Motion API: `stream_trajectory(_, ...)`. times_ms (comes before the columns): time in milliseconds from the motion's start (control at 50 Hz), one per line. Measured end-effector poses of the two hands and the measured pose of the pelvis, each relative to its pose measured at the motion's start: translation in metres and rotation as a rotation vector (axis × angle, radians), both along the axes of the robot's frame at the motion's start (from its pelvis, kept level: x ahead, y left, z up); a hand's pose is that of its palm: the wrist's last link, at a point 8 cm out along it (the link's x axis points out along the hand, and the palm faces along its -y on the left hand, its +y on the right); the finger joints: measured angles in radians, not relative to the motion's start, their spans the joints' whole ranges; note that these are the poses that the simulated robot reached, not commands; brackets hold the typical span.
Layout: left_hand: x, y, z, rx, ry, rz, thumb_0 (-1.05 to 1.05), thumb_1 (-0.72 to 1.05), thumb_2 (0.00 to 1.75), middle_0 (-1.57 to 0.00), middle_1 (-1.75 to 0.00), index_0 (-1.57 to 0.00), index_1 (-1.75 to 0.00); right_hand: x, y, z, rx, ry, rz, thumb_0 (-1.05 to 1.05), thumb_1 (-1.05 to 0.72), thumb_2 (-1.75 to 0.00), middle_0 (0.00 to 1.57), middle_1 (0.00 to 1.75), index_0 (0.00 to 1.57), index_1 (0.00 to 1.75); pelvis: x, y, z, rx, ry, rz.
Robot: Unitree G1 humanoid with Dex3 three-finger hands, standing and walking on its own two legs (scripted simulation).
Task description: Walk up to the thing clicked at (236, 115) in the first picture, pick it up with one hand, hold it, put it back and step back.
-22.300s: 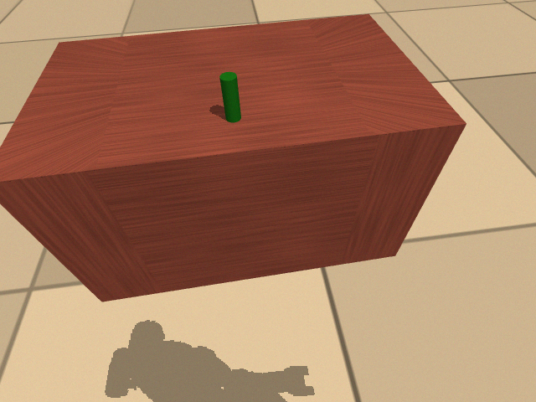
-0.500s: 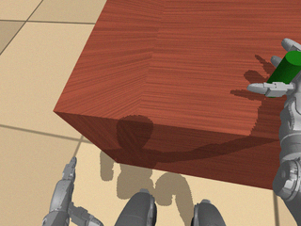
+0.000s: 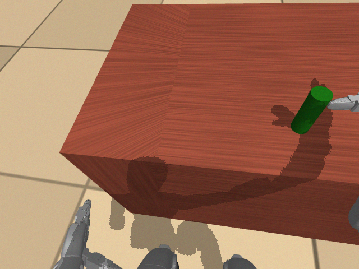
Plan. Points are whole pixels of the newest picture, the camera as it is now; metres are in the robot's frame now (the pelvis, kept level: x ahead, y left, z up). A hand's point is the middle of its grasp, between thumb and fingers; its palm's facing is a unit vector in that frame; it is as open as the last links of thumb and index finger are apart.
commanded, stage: rise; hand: right
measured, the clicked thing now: (309, 112) +0.46 -0.24 +0.03
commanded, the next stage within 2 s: sink last in 0.06 s
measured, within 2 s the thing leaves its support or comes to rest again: neither
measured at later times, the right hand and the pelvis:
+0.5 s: hand out of the picture +0.36 -0.39 +0.13, palm faces +0.52 +0.77 -0.37, open 17.3 cm; pelvis +0.01 +0.00 +0.03, yaw -1 degrees
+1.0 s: hand out of the picture +0.16 -0.24 +0.10, palm faces +0.36 +0.86 -0.36, open 17.4 cm; pelvis +0.01 +0.02 +0.04, yaw -2 degrees
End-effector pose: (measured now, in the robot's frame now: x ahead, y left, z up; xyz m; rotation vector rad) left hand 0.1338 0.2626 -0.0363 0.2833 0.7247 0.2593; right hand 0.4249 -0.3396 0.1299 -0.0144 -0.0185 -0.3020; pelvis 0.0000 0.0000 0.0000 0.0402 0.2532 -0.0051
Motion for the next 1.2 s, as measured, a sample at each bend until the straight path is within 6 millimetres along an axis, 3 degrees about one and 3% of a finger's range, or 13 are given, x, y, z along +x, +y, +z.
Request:
stream_trajectory(160, 0.008, -0.010, 0.004, -0.067, -0.013, -0.021, -0.01, -0.53, 0.05, -0.06, -0.05, -0.06, -0.05, -0.024, -0.033, 0.020, -0.125, 0.177, -0.079, -0.01, 0.45, -0.03, 0.08, 0.05, 0.07, 0.04, 0.004, -0.001, 0.014, -0.011, -0.043, 0.002)
stream_trajectory(320, 0.002, -0.025, -0.015, -0.124, 0.112, -0.069, -0.01, -0.52, 0.05, -0.06, -0.05, -0.06, -0.05, -0.067, -0.078, 0.023, -0.201, 0.279, -0.286, -0.01, 0.50, -0.04, 0.07, 0.05, 0.06, 0.05, 0.004, 0.001, 0.021, -0.014, -0.066, -0.004)
stream_trajectory(420, 0.018, -0.031, -0.006, -0.126, 0.056, -0.092, -0.01, -0.52, 0.05, -0.06, -0.05, -0.06, -0.05, -0.090, -0.086, 0.025, -0.244, 0.288, -0.342, -0.01, 0.50, -0.05, 0.06, 0.05, 0.06, 0.05, 0.007, 0.000, 0.025, -0.013, -0.089, -0.010)
stream_trajectory(540, 0.030, -0.013, 0.012, -0.095, -0.044, -0.053, -0.01, -0.52, 0.05, -0.06, -0.05, -0.07, -0.05, -0.122, -0.063, 0.018, -0.288, 0.270, -0.280, -0.01, 0.49, -0.05, 0.06, 0.05, 0.05, 0.05, 0.014, -0.003, 0.031, -0.014, -0.134, -0.008)
stream_trajectory(640, 0.023, -0.002, 0.006, -0.095, -0.001, -0.011, -0.01, -0.52, 0.05, -0.06, -0.05, -0.06, -0.04, -0.161, -0.020, 0.011, -0.311, 0.217, -0.180, -0.01, 0.49, -0.05, 0.06, 0.05, 0.05, 0.05, 0.016, -0.002, 0.034, -0.017, -0.175, -0.004)
stream_trajectory(740, 0.022, -0.009, -0.001, -0.120, 0.032, -0.012, -0.01, -0.52, 0.05, -0.06, -0.05, -0.06, -0.04, -0.205, 0.016, 0.016, -0.332, 0.166, -0.133, -0.01, 0.50, -0.05, 0.07, 0.05, 0.06, 0.05, 0.013, 0.003, 0.037, -0.022, -0.213, -0.011)
stream_trajectory(840, 0.034, -0.012, 0.005, -0.132, -0.029, -0.019, -0.01, -0.51, 0.04, -0.06, -0.05, -0.06, -0.04, -0.246, 0.036, 0.015, -0.337, 0.184, -0.134, -0.01, 0.51, -0.05, 0.07, 0.06, 0.06, 0.05, 0.011, 0.009, 0.039, -0.032, -0.241, -0.022)
stream_trajectory(960, 0.037, 0.000, 0.010, -0.122, -0.077, -0.019, -0.01, -0.49, 0.03, -0.06, -0.05, -0.07, -0.04, -0.289, 0.058, 0.001, -0.292, 0.260, -0.129, -0.01, 0.53, -0.05, 0.06, 0.06, 0.06, 0.06, 0.008, 0.016, 0.041, -0.043, -0.266, -0.030)
stream_trajectory(1080, 0.027, 0.012, 0.002, -0.102, -0.040, -0.011, -0.01, -0.49, 0.03, -0.06, -0.06, -0.07, -0.04, -0.304, 0.073, -0.011, -0.271, 0.294, -0.122, -0.01, 0.53, -0.05, 0.06, 0.06, 0.06, 0.06, -0.001, 0.024, 0.041, -0.052, -0.284, -0.041)
stream_trajectory(1200, 0.018, 0.018, -0.001, -0.091, -0.024, -0.012, -0.01, -0.49, 0.03, -0.06, -0.06, -0.07, -0.04, -0.301, 0.070, 0.003, -0.329, 0.232, -0.123, -0.01, 0.53, -0.05, 0.06, 0.06, 0.06, 0.06, -0.007, 0.030, 0.042, -0.055, -0.295, -0.040)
